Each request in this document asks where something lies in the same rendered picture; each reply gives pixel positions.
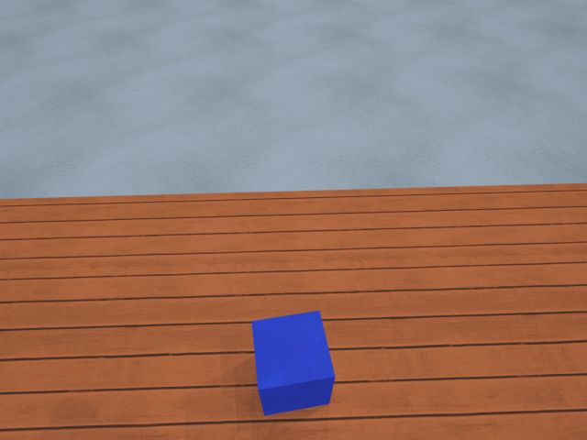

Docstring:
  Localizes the carton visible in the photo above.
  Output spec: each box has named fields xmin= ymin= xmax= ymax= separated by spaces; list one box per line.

xmin=251 ymin=311 xmax=335 ymax=415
